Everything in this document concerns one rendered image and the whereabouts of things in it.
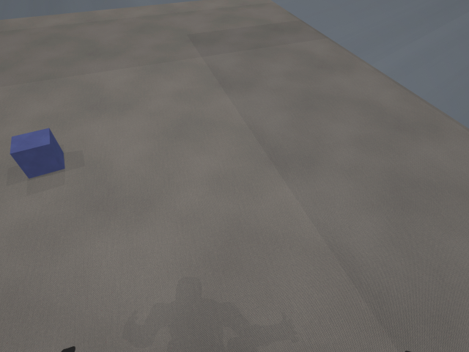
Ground carton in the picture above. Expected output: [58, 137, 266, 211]
[10, 128, 65, 179]

